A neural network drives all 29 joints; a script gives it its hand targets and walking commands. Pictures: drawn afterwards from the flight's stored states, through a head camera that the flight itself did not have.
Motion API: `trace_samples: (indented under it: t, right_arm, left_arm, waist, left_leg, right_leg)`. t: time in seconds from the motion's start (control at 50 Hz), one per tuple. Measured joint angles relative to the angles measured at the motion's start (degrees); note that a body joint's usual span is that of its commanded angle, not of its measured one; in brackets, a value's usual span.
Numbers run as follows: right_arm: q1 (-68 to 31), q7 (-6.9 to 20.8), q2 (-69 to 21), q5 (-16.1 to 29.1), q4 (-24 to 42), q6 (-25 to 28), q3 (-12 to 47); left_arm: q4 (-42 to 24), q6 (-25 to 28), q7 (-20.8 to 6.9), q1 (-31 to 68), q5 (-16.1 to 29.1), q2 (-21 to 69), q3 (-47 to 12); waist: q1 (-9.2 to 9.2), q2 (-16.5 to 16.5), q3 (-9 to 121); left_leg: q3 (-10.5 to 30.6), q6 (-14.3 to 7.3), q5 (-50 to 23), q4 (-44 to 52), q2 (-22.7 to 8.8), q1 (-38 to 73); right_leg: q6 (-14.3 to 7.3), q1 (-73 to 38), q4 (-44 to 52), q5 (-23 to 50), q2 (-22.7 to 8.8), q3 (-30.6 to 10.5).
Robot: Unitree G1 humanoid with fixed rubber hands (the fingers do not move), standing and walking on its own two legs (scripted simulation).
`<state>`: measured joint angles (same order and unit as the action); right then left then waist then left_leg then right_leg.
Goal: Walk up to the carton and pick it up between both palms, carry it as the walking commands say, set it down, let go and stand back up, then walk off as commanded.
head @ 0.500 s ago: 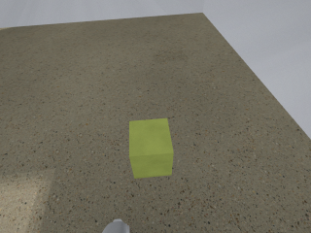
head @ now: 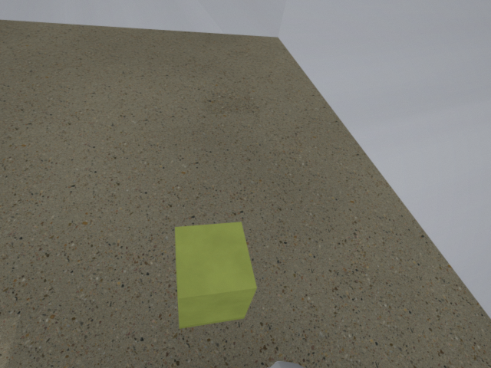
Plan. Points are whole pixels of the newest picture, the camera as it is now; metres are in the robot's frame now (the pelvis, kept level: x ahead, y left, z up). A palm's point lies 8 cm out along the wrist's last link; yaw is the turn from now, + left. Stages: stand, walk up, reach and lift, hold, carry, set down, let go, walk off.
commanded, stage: walk up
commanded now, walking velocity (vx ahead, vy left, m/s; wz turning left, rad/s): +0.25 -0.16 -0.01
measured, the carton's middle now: (210, 274) +0.60 +0.00 -0.64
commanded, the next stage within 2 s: none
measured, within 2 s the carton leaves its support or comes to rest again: neither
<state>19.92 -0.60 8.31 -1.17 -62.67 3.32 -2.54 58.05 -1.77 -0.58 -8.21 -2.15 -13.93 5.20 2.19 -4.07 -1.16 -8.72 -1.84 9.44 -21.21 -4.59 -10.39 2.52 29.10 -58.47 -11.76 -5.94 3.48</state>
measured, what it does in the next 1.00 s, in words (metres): steps on the spot: right foot, then left foot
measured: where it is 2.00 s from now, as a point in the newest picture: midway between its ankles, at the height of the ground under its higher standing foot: outside the picture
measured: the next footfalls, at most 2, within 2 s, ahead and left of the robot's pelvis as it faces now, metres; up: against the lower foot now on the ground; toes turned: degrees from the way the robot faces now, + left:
right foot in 0.28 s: +0.15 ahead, -0.20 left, +0.00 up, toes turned -9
left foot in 0.72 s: +0.12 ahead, +0.11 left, +0.00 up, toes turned +5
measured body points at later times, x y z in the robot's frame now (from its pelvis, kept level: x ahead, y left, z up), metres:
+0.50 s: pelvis +0.08 -0.07 -0.01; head +0.10 -0.10 +0.44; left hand +0.14 +0.15 -0.15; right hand +0.08 -0.30 -0.19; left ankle +0.06 +0.05 -0.71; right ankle +0.11 -0.19 -0.75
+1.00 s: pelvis +0.07 +0.02 -0.01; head +0.07 +0.05 +0.44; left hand +0.06 +0.25 -0.18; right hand +0.13 -0.20 -0.15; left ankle +0.08 +0.11 -0.75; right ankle +0.05 -0.12 -0.73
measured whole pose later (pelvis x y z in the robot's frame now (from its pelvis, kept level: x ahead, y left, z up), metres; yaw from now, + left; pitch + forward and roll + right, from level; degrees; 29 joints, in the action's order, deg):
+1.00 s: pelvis +0.07 +0.02 -0.01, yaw -1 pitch -1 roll +0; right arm 10.4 -2.4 6.3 -0.8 -62.4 1.4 -0.7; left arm 64.8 -2.8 1.9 -15.3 -0.7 -10.5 3.4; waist -1.1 -4.4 -0.9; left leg -6.5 -2.6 11.1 -21.7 0.0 -10.0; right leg 0.9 14.2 -36.0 -23.4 -2.8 0.9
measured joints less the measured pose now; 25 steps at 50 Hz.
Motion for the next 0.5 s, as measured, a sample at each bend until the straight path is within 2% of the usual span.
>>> trace_samples:
  t: [0.1,0.16,0.22,0.28,0.34,0.44,0.5]
  right_arm:
    - [4.39,-0.04,-0.87,-0.11,-1.41,-0.8,0.02]
    - [5.08,-0.03,-1.29,-0.18,-1.47,-0.73,-0.05]
    - [4.88,-0.01,-1.56,-0.33,-1.61,-0.34,-0.12]
    - [5.36,-0.16,-1.91,0.34,-1.92,-0.75,-0.33]
    - [2.76,-0.71,-0.74,1.02,-2.56,-2.55,0.04]
    - [-2.75,-0.57,0.78,0.63,-1.2,-4.45,-0.19]
    - [-5.48,-0.37,1.78,-0.12,-0.18,-5.64,-1.13]
  left_arm:
    - [-0.45,-1.0,-1.37,-0.19,0.09,0.9,-0.57]
    - [0.29,-0.8,-1.3,-1.06,0.44,1.87,-1.0]
    - [1.25,0.2,-0.69,-2.25,0.65,2.76,-1.42]
    - [1.45,2.31,0.18,-3.46,0.67,3.8,-2.09]
    - [1.28,3.85,2.07,-2.92,0.99,6.36,-2.41]
    - [1.32,3.84,2.88,-2.18,0.8,7.51,-3.6]
    - [1.35,3.02,3.53,-2.39,1.17,7.6,-3.5]
  waist:
    - [0.48,0.33,1.43]
    - [1.25,1.01,1.22]
    - [1.99,1.5,0.88]
    - [1.19,1.5,0.91]
    - [0.48,5.4,-0.72]
    - [-1.26,7.67,-1.71]
    - [-1.82,7.54,-1.44]
  left_leg:
    - [-0.11,1.1,0.58,2.14,-0.41,2.08]
    - [-0.25,2.08,0.88,3.21,-0.67,3.2]
    - [-0.81,3.46,2.44,2.12,-1.15,3.85]
    - [-1.38,4.8,6.98,-4.08,-1.13,2.76]
    - [2.68,3.91,14.41,-12.09,-1.32,-0.95]
    - [4.44,3.67,17.38,-17.9,0.96,-5.62]
    - [4.75,3.99,17.67,-25.96,1.98,-9.61]
  right_leg:
    - [1.01,-0.19,7.05,2.64,-0.01,-0.79]
    - [1.52,-2.61,14.71,1.72,-0.22,-0.52]
    - [1.06,-6.47,22.87,-1.92,0.16,0.64]
    - [-0.32,-12.17,31.53,2.25,0.25,1.5]
    - [-2.2,-12.58,29.29,0.31,1.55,2.88]
    - [-2.88,-13.65,31.0,0.29,2.07,3.33]
    - [-2.67,-13.47,30.58,0.0,1.44,3.88]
